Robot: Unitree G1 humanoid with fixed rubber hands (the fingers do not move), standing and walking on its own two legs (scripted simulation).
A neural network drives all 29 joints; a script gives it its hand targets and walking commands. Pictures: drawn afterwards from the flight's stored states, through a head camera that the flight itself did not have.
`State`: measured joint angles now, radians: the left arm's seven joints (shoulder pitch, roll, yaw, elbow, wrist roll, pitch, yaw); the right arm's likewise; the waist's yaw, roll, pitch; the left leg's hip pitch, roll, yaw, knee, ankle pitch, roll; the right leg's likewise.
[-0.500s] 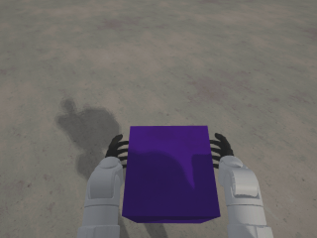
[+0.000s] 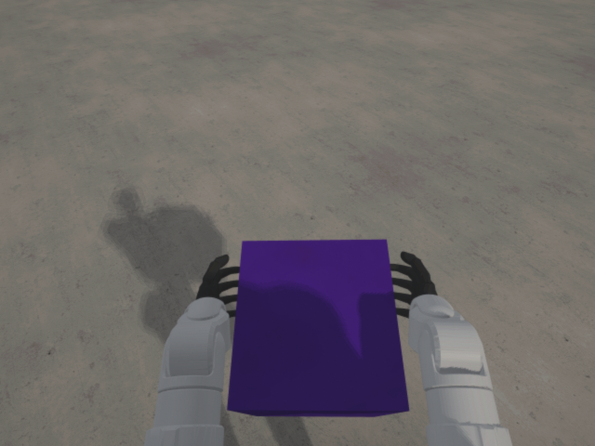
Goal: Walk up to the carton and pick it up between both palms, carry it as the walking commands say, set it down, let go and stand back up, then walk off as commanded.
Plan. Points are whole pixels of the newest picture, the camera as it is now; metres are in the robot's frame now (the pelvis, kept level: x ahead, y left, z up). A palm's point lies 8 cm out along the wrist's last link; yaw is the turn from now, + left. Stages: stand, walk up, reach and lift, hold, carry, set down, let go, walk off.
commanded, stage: carry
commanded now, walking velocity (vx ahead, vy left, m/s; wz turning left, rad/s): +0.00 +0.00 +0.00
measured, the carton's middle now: (314, 337) +0.29 +0.00 -0.04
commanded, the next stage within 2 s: hold in 0.10 s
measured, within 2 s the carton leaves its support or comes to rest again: neither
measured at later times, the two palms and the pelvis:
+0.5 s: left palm (216, 331) +0.25 +0.13 +0.05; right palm (435, 320) +0.26 -0.16 +0.05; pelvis -0.03 -0.02 +0.00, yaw +8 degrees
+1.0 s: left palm (206, 326) +0.25 +0.14 +0.06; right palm (423, 316) +0.27 -0.14 +0.05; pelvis -0.04 -0.01 +0.00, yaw +8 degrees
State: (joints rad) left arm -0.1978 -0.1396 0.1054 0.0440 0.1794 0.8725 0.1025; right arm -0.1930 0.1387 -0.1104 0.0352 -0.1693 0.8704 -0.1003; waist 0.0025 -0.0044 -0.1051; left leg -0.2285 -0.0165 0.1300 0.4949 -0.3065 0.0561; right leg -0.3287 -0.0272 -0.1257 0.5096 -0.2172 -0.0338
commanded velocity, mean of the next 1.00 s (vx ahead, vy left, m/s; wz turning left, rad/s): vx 0.00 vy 0.00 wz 0.00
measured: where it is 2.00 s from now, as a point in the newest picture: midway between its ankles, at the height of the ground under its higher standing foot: outside the picture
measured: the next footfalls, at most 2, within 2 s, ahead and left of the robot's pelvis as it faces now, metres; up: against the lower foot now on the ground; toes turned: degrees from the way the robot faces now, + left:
none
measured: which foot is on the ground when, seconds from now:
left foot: down 0.00-1.00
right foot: down 0.00-1.00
